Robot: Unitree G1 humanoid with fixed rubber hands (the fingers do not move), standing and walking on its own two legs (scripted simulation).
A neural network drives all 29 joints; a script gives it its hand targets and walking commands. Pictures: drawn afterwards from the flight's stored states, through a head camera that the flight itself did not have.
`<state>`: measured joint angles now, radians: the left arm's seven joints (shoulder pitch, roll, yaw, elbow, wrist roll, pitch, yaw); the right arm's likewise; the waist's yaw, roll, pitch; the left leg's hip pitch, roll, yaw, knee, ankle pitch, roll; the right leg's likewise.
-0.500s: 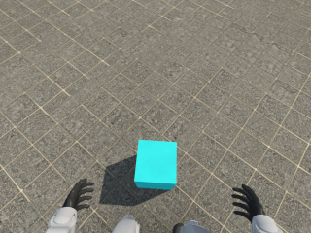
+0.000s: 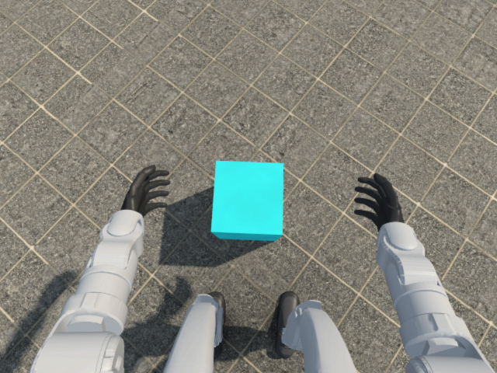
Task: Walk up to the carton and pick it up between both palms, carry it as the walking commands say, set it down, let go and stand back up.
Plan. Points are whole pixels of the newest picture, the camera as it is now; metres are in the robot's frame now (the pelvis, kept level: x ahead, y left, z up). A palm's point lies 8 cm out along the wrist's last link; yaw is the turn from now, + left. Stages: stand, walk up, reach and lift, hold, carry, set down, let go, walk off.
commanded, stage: reach and lift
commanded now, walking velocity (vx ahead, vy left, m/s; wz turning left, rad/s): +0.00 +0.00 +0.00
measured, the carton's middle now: (248, 204) +0.47 +0.04 -0.58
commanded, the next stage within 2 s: none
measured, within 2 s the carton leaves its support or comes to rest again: neither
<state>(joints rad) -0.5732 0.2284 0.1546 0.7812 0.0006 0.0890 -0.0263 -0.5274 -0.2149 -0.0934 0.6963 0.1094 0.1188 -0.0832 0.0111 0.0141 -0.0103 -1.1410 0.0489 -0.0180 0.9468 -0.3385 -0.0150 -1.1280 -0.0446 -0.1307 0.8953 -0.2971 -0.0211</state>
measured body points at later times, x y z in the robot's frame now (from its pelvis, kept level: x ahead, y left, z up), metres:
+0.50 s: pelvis -0.01 +0.01 -0.02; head +0.30 +0.02 +0.30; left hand +0.48 +0.21 -0.16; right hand +0.47 -0.17 -0.16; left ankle +0.04 +0.13 -0.67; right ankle +0.05 -0.11 -0.67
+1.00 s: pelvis -0.04 +0.01 -0.13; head +0.31 +0.01 +0.15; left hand +0.48 +0.20 -0.30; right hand +0.47 -0.17 -0.30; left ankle +0.04 +0.13 -0.67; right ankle +0.05 -0.11 -0.67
